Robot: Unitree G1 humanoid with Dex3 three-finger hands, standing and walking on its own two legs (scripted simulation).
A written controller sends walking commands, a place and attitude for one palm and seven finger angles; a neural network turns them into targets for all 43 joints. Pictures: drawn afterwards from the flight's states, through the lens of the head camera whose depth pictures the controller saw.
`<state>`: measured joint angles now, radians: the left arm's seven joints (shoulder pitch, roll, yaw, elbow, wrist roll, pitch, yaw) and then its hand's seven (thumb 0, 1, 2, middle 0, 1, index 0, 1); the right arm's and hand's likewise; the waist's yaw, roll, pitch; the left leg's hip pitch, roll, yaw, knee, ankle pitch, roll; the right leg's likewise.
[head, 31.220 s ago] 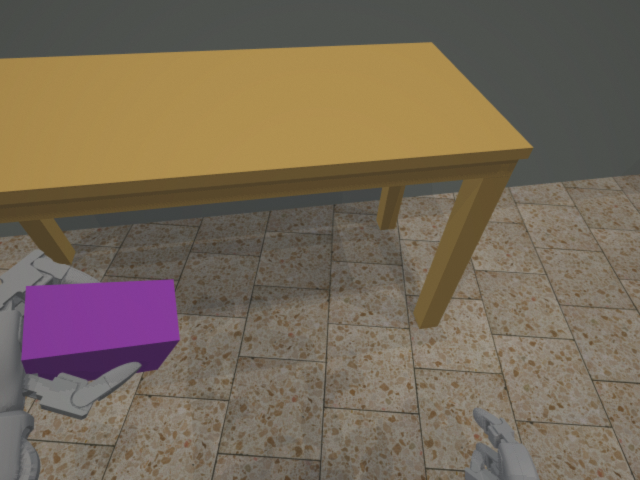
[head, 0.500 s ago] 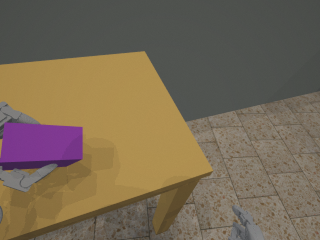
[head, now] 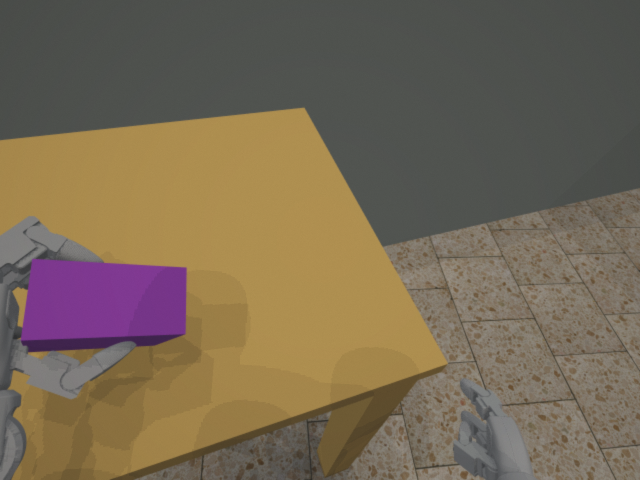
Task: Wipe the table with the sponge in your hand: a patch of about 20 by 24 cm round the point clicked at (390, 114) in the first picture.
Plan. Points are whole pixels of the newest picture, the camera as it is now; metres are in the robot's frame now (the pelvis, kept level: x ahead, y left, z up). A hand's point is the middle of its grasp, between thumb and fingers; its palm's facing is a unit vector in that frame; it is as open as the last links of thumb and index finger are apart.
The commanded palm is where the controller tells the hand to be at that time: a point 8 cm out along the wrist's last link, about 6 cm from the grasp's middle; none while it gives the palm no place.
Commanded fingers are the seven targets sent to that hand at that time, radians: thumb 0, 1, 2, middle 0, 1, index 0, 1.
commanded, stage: look again from close up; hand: left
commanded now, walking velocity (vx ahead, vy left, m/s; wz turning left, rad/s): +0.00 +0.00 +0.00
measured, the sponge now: (126, 310) +0.23 +0.22 +0.14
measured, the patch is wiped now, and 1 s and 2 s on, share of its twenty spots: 0.00 0.00 0.00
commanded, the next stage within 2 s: shuffle to correct the standing spot in 0.28 s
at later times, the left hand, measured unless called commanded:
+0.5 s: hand (84, 323) +0.21 +0.24 +0.16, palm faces +0.38 -0.84 -0.38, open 10.1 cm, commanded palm +0.15 +0.27 +0.17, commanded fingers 0.00 0.10 1.30 -1.20 -1.60 -1.20 -1.60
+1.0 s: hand (170, 319) +0.22 +0.17 +0.15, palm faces +0.34 -0.86 -0.38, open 10.1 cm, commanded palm +0.16 +0.21 +0.17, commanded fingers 0.00 0.10 1.30 -1.20 -1.60 -1.20 -1.60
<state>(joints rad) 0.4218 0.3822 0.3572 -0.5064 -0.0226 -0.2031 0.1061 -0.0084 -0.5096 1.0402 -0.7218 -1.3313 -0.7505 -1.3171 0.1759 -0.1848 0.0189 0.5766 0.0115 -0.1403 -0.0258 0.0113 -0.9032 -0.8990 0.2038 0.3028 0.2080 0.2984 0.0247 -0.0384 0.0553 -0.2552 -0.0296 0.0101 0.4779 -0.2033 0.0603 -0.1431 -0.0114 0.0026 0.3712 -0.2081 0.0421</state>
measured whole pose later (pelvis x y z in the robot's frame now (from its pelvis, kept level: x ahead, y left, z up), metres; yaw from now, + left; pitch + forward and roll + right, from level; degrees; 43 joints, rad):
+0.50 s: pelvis -0.01 -0.01 +0.00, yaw +0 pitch -2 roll -2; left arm 0.44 0.37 0.34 -0.45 -0.03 -0.18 0.11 -0.01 -0.51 1.04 -0.72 -1.33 -0.75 -1.32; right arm 0.23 -0.18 0.01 0.59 0.02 -0.11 -0.05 0.01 -0.90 -0.90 0.20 0.30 0.21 0.30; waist 0.02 -0.01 0.04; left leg -0.24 -0.02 0.01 0.45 -0.18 0.05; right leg -0.15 0.00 0.00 0.37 -0.20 0.03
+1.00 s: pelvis +0.00 -0.07 +0.00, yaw -1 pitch +0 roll -2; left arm 0.45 0.37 0.35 -0.51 -0.07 -0.12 0.11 -0.01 -0.51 1.04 -0.72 -1.34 -0.75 -1.32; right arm 0.19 -0.20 -0.01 0.57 0.02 -0.08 -0.03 0.01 -0.90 -0.90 0.20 0.30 0.21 0.30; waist 0.01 0.00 0.06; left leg -0.29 0.07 -0.03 0.51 -0.22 -0.04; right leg -0.19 0.09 -0.02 0.42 -0.23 -0.06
